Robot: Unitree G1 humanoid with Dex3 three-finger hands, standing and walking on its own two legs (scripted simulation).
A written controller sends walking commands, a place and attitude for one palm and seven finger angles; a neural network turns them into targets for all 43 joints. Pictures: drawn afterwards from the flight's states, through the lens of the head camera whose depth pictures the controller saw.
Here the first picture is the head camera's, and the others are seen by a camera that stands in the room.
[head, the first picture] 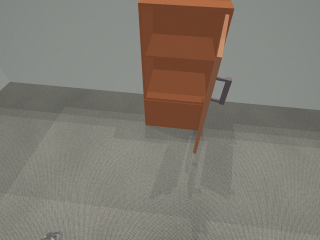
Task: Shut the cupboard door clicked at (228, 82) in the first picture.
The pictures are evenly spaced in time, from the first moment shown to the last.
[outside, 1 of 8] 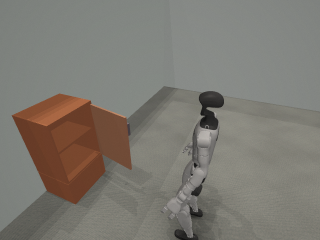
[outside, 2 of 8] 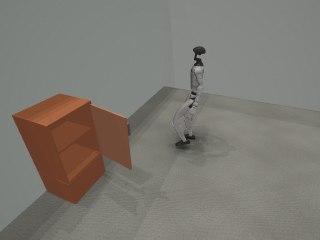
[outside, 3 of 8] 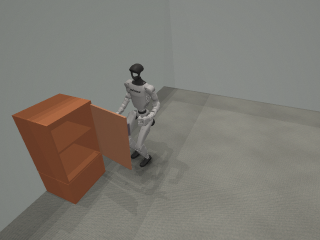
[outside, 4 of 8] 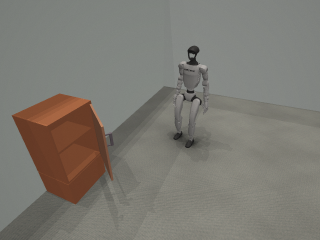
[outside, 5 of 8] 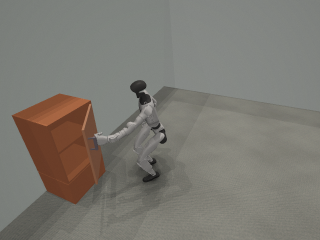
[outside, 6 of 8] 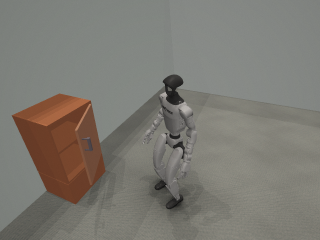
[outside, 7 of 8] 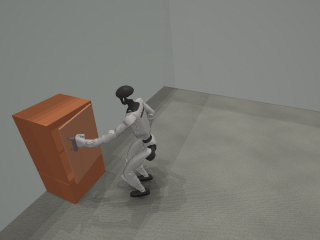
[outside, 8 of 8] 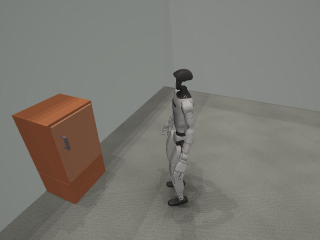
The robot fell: no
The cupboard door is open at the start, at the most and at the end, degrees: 80 80 0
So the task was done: yes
